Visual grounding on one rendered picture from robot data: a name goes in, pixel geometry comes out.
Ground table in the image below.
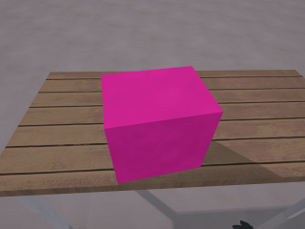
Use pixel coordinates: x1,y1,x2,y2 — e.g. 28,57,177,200
0,70,305,229

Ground carton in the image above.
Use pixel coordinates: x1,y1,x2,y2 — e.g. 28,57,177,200
101,66,223,183

